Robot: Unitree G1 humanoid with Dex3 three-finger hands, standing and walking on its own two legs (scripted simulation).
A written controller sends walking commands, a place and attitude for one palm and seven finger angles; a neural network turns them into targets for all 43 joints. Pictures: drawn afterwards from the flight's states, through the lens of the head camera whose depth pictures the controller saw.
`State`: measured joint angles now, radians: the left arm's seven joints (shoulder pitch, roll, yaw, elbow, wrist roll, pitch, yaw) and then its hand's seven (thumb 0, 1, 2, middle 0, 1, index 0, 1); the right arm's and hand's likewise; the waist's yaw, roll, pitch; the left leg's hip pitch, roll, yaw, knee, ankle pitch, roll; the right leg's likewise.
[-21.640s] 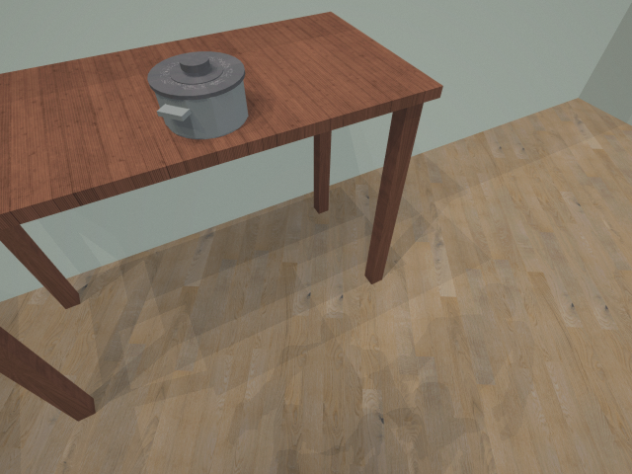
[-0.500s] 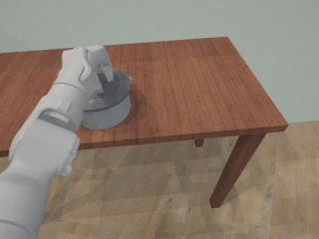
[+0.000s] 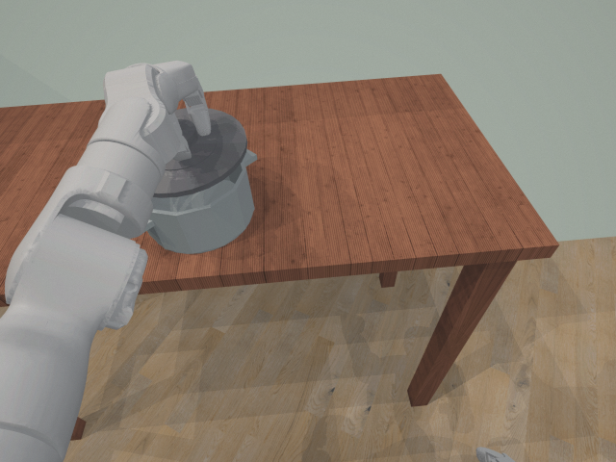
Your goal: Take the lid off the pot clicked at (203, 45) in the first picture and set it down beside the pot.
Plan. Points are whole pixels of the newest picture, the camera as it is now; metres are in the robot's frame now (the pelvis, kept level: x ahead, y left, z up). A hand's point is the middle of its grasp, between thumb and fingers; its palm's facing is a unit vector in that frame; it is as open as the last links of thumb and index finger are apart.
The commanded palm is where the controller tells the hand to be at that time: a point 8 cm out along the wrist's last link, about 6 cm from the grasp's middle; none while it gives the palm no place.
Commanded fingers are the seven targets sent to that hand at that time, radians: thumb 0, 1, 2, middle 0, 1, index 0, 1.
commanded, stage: lift the lid straight up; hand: left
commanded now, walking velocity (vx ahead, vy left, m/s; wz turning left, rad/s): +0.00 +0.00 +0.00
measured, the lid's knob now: (176, 135) +0.49 +0.17 +0.20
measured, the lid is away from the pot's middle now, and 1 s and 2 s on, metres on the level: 0.01 0.02 0.08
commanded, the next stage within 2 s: move the lid sideways beside the pot in 1.42 s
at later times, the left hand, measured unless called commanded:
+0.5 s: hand (155, 103) +0.46 +0.16 +0.26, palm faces -0.25 -0.15 -0.96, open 7.6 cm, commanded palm +0.45 +0.17 +0.33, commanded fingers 0.00 0.57 1.02 -0.70 -1.04 -0.88 -1.12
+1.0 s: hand (136, 67) +0.46 +0.17 +0.30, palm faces -0.18 -0.14 -0.97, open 7.6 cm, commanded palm +0.46 +0.17 +0.37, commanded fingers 0.00 0.57 1.02 -0.70 -1.04 -0.88 -1.12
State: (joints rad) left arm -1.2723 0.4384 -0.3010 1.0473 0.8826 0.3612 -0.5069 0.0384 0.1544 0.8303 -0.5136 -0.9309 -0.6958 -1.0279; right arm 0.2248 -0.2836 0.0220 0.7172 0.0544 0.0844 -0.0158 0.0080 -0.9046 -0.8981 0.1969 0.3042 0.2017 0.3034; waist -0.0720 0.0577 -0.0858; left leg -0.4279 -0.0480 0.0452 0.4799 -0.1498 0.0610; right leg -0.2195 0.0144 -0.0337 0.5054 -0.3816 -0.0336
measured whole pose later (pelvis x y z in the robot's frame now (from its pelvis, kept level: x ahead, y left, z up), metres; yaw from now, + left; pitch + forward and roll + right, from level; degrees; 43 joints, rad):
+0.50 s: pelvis -0.01 +0.01 +0.00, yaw +0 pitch +5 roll +0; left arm -1.36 0.47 -0.29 1.05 0.89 0.38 -0.54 0.05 0.15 0.83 -0.51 -0.93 -0.70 -1.03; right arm 0.23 -0.29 0.03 0.73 0.06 0.08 -0.01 0.01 -0.90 -0.90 0.20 0.30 0.20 0.30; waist -0.07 0.06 -0.09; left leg -0.43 -0.05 0.05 0.47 -0.14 0.07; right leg -0.22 0.01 -0.03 0.51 -0.37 -0.03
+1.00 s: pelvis -0.01 +0.01 +0.00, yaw +0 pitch +6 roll +0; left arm -1.50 0.47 -0.32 1.11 0.92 0.42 -0.55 0.05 0.15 0.83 -0.52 -0.93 -0.71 -1.03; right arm 0.24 -0.28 0.03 0.75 0.06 0.04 -0.01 0.01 -0.90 -0.90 0.20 0.30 0.20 0.30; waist -0.08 0.06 -0.09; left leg -0.44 -0.06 0.04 0.46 -0.12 0.08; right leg -0.24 0.00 -0.04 0.50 -0.36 -0.02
